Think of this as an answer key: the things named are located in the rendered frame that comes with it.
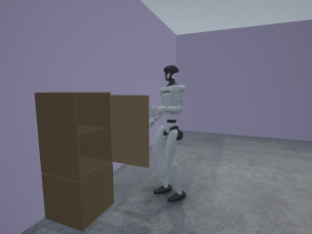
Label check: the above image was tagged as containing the robot left hand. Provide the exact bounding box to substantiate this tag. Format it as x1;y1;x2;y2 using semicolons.
149;106;160;117

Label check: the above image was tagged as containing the robot right upper arm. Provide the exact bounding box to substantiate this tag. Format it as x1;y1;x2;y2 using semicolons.
160;88;163;107

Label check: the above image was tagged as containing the robot right foot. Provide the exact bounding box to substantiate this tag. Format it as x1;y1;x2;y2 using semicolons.
153;184;173;195

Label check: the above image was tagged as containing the robot left upper arm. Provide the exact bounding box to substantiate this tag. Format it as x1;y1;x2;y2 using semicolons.
175;85;186;112

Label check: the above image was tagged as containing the humanoid robot head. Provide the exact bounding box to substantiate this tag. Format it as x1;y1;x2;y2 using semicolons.
164;65;178;87

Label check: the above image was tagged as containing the cupboard door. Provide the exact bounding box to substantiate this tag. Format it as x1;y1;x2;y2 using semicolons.
110;95;149;168

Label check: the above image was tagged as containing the right robot forearm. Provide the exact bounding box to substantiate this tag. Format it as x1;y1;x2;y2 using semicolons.
149;113;163;126

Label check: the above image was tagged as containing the left robot forearm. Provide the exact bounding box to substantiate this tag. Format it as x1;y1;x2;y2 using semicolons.
158;106;183;114

